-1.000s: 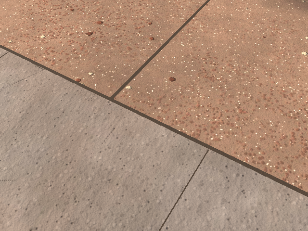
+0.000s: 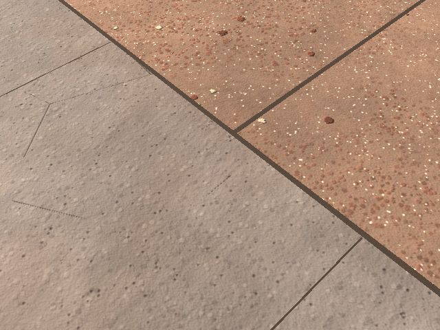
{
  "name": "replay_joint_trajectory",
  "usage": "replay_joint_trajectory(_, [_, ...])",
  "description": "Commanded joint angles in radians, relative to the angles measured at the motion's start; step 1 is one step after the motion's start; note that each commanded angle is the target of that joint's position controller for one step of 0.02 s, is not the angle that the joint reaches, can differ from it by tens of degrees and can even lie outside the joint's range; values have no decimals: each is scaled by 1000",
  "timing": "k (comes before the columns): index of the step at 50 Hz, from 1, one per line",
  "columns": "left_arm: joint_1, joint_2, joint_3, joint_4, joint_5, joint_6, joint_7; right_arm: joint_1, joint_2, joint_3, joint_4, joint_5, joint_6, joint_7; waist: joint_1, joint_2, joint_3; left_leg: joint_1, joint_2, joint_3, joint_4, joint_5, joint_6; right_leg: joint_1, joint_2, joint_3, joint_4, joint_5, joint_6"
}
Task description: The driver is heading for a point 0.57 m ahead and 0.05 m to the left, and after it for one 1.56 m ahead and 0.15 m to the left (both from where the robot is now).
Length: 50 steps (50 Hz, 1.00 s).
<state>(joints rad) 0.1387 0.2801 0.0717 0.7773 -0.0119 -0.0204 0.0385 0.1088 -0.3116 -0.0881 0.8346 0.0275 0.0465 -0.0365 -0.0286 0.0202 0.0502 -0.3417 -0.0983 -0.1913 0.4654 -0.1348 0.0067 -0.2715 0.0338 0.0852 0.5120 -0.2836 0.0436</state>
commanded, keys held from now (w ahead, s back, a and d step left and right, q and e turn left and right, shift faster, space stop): q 0.10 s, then w+q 0.34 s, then w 0.14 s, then w+e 0.42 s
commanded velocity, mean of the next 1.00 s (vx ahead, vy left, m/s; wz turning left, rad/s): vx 0.33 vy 0.00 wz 0.25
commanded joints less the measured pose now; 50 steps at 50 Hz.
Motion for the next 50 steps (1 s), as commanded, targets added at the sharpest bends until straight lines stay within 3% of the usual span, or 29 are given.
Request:
replay_joint_trajectory(1, [142, 210, 58, -24, 28, -2, 5, -23, -64, -8, -85, 1, -5, -7, 39, -136, -124, -186, 35, -84, 171, -340, 34, 259, -280, 256, -239, 58, -134])
replay_joint_trajectory(2, [67, 235, 58, -55, 76, -3, -3, -17, -104, -25, -102, -4, -18, -5, 19, -287, -80, -258, -34, 24, 406, -482, -3, 115, -426, 451, -299, 114, -271])
replay_joint_trajectory(3, [-9, 177, 40, -91, 83, -12, -1, 17, -173, -47, -83, -8, -22, -2, -10, -214, -66, -231, 26, 2, 574, -436, -17, 61, -424, 400, -298, 127, -295])
replay_joint_trajectory(4, [-70, 133, 28, -103, 61, -15, 4, 56, -185, -57, -57, -4, -15, 0, -34, -164, -48, -230, 32, 17, 643, -364, -30, 50, -355, 282, -276, 130, -251])
replay_joint_trajectory(5, [-91, 115, 22, -111, 39, -16, 8, 84, -161, -56, -35, -9, -3, -5, -35, -142, -42, -247, 35, 34, 701, -305, -50, 73, -297, 197, -258, 123, -215])
replay_joint_trajectory(6, [-72, 112, 18, -106, 23, -16, 13, 89, -144, -52, -35, -12, 4, -3, -20, -144, -44, -283, 53, 50, 745, -252, -66, 103, -285, 159, -265, 76, -205])
replay_joint_trajectory(9, [45, 125, 18, -78, 14, -14, 29, -10, -107, -33, -98, -3, -9, 19, 58, -174, -32, -377, 104, 125, 661, -170, -97, 211, -278, 123, -328, -126, -212])
replay_joint_trajectory(12, [122, 162, 32, -60, 15, -22, 31, -71, -85, -19, -144, -5, -27, 34, 107, -163, -33, -403, 137, 144, 528, -177, -107, 311, -320, 123, -354, -159, -225])
replay_joint_trajectory(16, [124, 198, 50, -58, 6, -34, 11, -76, -55, -1, -173, -5, -44, 60, 107, -170, -9, -286, 166, 200, 353, -190, -65, 252, -337, 30, -373, -138, -221])
replay_joint_trajectory(21, [106, 217, 65, -55, -22, -42, -28, -26, -64, 2, -173, 2, -45, 82, 64, -160, 7, -63, 149, 273, 167, -194, 15, 138, -350, -66, -322, -122, -213])
replay_joint_trajectory(23, [89, 191, 55, -51, -29, -37, -36, 113, -77, -11, -121, 2, -44, 79, -14, -105, -33, 187, 86, 324, 58, -145, 54, 11, -316, -145, -165, -54, -177])
replay_joint_trajectory(24, [109, 136, 33, -44, -9, -39, -41, 259, -133, -42, -77, 11, -44, 68, -77, -13, -111, 409, 81, 266, 21, -154, 88, -88, -258, -227, 70, 50, -132])
replay_joint_trajectory(25, [64, 41, -1, -106, 34, -49, -46, 385, -257, -67, -65, 3, -50, 48, -104, 276, -158, 609, 355, -193, -101, -243, 204, -400, -135, -298, 513, -224, -34])
replay_joint_trajectory(26, [33, 71, 3, -142, 7, -79, -40, 345, -275, -56, -102, -7, -84, 59, -93, 222, -184, 596, 492, -577, -256, -397, 355, -606, -39, -98, 707, -309, -17])
replay_joint_trajectory(27, [-2, 146, 19, -150, -31, -96, -46, 312, -201, -35, -103, -10, -107, 65, -92, 144, -110, 564, 486, -484, -271, -382, 349, -675, -102, -42, 761, -235, -40])
replay_joint_trajectory(28, [4, 166, 22, -142, -33, -104, -50, 269, -147, -17, -106, -10, -117, 66, -63, 144, -54, 510, 440, -352, -254, -305, 307, -673, -141, -48, 730, -136, -63])
replay_joint_trajectory(29, [17, 167, 25, -118, -10, -107, -48, 215, -115, -5, -116, -13, -118, 65, -36, 83, -31, 446, 391, -248, -248, -213, 266, -626, -171, -45, 678, -51, -67])
replay_joint_trajectory(30, [35, 167, 28, -105, 3, -103, -53, 168, -98, 4, -126, -21, -117, 62, -6, 89, -17, 387, 355, -155, -258, -73, 235, -568, -187, -45, 619, 17, -65])
replay_joint_trajectory(32, [79, 137, 22, -75, 2, -85, -69, 153, -97, 7, -131, -30, -121, 52, 19, 92, -34, 343, 315, -23, -272, 195, 204, -497, -186, -67, 583, 121, -53])
replay_joint_trajectory(34, [70, 111, 12, -75, -3, -70, -73, 179, -105, 6, -119, -31, -128, 43, 16, 48, -32, 332, 298, 70, -292, 324, 194, -498, -175, -75, 527, 205, -34])
replay_joint_trajectory(38, [-56, 60, -12, -120, -17, -71, -81, 209, -105, 12, -98, -38, -134, 26, -25, 46, 30, 261, 251, 218, -357, 307, 129, -421, -116, -102, 234, 406, -42])
replay_joint_trajectory(43, [-176, 42, -25, -176, -19, -80, -117, 284, -123, 8, -51, -28, -128, 12, -56, 23, 69, 407, 309, 277, -341, 427, 97, -433, -63, -120, 36, 434, -91])
replay_joint_trajectory(46, [-146, 73, -12, -190, -13, -77, -130, 279, -154, -1, -55, -33, -107, -7, -10, 71, -13, 519, 324, 308, -167, 903, 72, -352, 13, -185, 38, 302, -139])
replay_joint_trajectory(48, [24, 134, 16, -159, -15, -63, -122, 264, -183, -9, -71, -43, -85, -23, 83, 113, -129, 539, 325, 316, 99, 1149, 58, -168, 65, -205, 63, 198, -183])
replay_joint_trajectory(49, [171, 176, 38, -134, -14, -60, -106, 227, -190, -9, -86, -39, -82, -23, 173, 84, -197, 408, 301, 336, 326, 1077, 46, 75, 62, -164, -4, 257, -223])
replay_joint_trajectory(50, [287, 246, 53, -117, -7, -45, -85, 273, -123, 15, -112, -65, -98, -16, 175, -104, -313, 103, 222, 327, 666, 460, 25, 433, -129, 100, 51, 304, -304])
